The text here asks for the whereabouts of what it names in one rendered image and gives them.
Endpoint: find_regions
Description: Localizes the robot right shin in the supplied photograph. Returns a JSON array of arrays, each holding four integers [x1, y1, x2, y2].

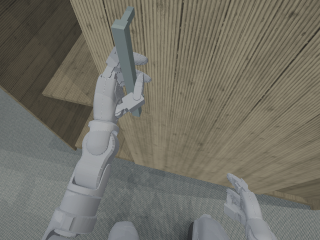
[[200, 214, 212, 218]]

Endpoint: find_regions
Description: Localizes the robot right forearm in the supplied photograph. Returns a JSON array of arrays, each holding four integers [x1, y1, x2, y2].
[[244, 218, 277, 240]]

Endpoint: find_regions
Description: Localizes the left robot hand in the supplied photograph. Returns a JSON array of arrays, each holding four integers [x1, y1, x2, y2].
[[93, 46, 152, 124]]

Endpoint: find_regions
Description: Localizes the handle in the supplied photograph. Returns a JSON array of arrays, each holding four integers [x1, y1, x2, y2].
[[111, 6, 145, 117]]

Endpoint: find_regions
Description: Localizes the wardrobe door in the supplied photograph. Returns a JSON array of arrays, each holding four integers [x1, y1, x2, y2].
[[275, 178, 320, 201], [70, 0, 320, 195]]

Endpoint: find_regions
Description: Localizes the right robot hand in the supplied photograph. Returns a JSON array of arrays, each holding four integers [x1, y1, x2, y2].
[[224, 173, 264, 227]]

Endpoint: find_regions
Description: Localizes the robot left forearm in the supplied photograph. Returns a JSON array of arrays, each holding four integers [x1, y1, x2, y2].
[[41, 120, 120, 240]]

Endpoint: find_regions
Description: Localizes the left robot thigh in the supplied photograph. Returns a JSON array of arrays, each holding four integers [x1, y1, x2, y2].
[[108, 221, 140, 240]]

